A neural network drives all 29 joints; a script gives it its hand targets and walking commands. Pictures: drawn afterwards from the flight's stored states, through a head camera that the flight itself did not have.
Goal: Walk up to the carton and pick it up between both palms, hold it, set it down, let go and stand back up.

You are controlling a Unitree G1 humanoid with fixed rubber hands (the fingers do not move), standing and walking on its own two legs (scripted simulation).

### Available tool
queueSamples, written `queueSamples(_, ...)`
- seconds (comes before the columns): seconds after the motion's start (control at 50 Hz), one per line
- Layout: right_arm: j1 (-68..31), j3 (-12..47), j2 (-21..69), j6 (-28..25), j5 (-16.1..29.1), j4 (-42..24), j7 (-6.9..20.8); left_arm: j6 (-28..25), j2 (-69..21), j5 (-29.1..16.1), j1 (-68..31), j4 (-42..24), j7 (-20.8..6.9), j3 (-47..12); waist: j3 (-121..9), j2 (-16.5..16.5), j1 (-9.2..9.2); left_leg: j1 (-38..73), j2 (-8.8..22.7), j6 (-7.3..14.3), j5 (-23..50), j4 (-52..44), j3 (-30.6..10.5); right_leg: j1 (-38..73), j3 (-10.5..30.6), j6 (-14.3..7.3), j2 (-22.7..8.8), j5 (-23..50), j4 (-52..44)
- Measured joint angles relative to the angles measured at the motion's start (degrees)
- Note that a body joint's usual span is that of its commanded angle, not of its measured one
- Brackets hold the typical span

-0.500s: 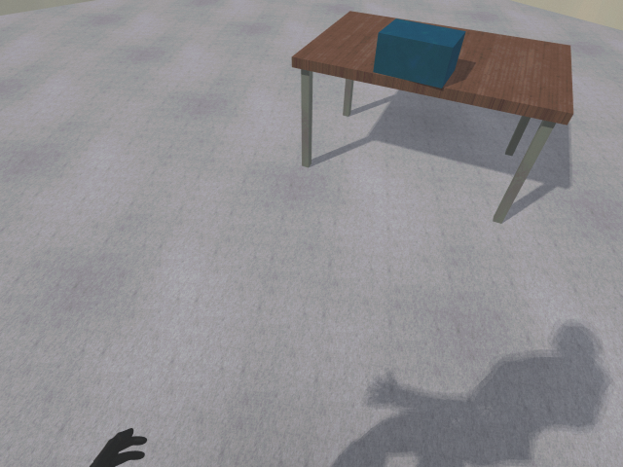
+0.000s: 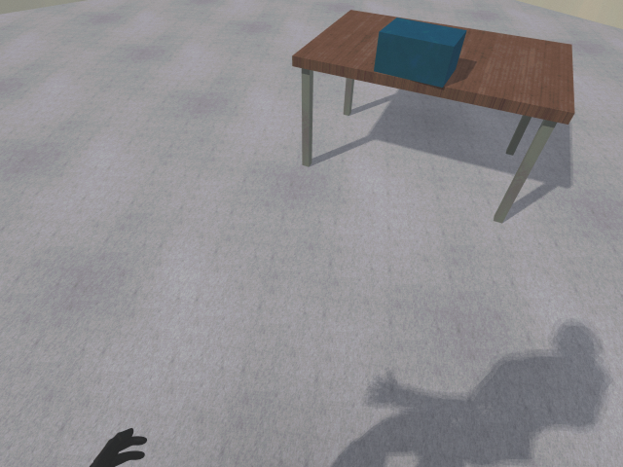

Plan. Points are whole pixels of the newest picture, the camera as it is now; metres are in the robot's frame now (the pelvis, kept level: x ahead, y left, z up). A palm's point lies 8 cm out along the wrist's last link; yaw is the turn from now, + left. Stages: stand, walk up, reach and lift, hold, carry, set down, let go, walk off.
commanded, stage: stand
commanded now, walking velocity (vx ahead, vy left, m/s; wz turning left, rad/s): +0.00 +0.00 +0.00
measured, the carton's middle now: (418, 51) +1.61 -0.38 -0.10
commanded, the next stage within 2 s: walk up in 0.50 s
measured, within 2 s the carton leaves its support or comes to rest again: neither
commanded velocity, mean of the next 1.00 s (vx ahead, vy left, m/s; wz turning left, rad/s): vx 0.00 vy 0.00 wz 0.00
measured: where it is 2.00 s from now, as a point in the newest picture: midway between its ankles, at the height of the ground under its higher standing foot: (348, 428)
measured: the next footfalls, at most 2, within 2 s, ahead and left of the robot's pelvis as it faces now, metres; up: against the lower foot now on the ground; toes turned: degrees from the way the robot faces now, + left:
right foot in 1.00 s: +0.15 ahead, -0.18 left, +0.00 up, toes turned -3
left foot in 1.42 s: +0.28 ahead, +0.06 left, +0.00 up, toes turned -3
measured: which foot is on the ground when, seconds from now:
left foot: down 0.00-1.00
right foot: down 0.00-0.76, up 0.78-0.98, down 1.00-1.00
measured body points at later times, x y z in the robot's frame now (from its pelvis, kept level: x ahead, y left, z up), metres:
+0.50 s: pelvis +0.00 +0.00 +0.00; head +0.01 +0.00 +0.45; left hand +0.14 +0.28 -0.09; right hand +0.11 -0.24 -0.13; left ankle +0.03 +0.12 -0.72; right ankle +0.03 -0.12 -0.72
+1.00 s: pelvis +0.04 -0.05 -0.01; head +0.06 -0.06 +0.44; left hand +0.20 +0.26 -0.08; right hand +0.13 -0.34 -0.13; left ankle +0.03 +0.12 -0.72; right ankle +0.10 -0.17 -0.72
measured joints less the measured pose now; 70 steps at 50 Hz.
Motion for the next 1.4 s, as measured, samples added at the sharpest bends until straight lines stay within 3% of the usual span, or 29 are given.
queueSamples(0.7, 0.0, 0.0, -0.1, -0.2, 0.0, 0.2, 0.0, 0.0, 0.0, 0.0, 0.0, 0.1, 0.0, 0.0, 0.0, 0.2, 0.06, 0.0, 0.0, 0.0, 0.0, 0.0, 0.0, 0.0, 0.0, 0.0, 0.0, 0.0, 0.0)
queueSamples(0.78, 0.0, 0.0, -1.0, -1.4, 0.0, 0.2, 1.3, 0.0, 1.1, 0.0, 1.1, 0.1, -1.8, 0.0, -0.9, 0.0, -0.73, 0.0, 0.2, 0.0, -4.0, 0.0, 0.0, -0.6, 0.0, -0.1, 0.3, -4.1, 1.2)
queueSamples(0.86, 0.0, -0.2, -3.2, -2.8, 0.0, 0.3, 1.4, 0.0, 3.6, 0.0, 1.1, 0.1, -2.6, 0.5, -0.7, 0.8, -1.72, 0.1, 2.3, 0.2, -1.0, -0.6, 0.0, -6.6, 0.0, -0.1, 1.0, -4.3, 10.4)
queueSamples(0.96, 0.0, -0.6, -5.4, -2.2, 0.0, 0.3, 1.7, -0.2, 6.4, 0.0, 1.2, 0.1, -4.3, 1.9, -0.9, -0.1, -3.21, 1.3, 3.7, 0.2, -3.4, -0.6, 0.1, -9.5, 0.1, -0.1, -1.3, -3.6, 7.3)
queueSamples(1.02, 0.0, -0.7, -6.8, -1.3, 0.0, 0.2, 1.8, -1.6, 7.0, 0.0, 1.8, 0.1, -4.1, 2.4, -0.6, -0.1, -1.6, 1.0, 4.5, 0.2, -8.6, 5.9, 0.1, -7.0, 0.0, -0.3, -0.8, 2.1, 3.0)
queueSamples(1.1, 0.0, -0.7, -9.0, -0.3, 0.0, 0.1, 1.8, -1.8, 5.0, 0.0, 4.9, 0.1, -3.3, 1.6, -0.5, 3.2, 1.06, -2.4, 3.0, 0.2, -8.4, 19.5, 0.1, -3.6, 0.0, -1.5, 1.6, 0.0, 3.0)
queueSamples(1.28, 0.0, -0.6, -9.6, -1.1, 0.0, -0.2, 2.5, -2.8, 5.0, 0.0, 9.6, 0.1, -2.1, 1.4, 0.0, 5.6, 2.47, -6.1, 2.8, 0.2, -5.7, 18.6, 0.0, 3.9, 0.6, -2.0, 2.7, -3.7, -0.5)
queueSamples(1.4, 0.0, -0.6, -9.6, -2.5, 0.0, -1.9, 2.5, -2.9, 5.0, 0.0, 10.2, 0.1, -1.9, 1.4, -0.2, 5.8, 2.85, -6.0, 2.8, 0.2, -4.4, 6.8, 0.0, 7.0, 0.9, -1.8, 2.7, -7.9, -0.3)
